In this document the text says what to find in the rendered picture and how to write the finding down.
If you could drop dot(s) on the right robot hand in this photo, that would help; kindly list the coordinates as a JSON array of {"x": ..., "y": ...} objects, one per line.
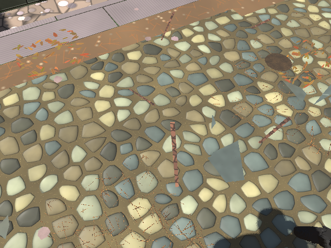
[{"x": 319, "y": 235}]

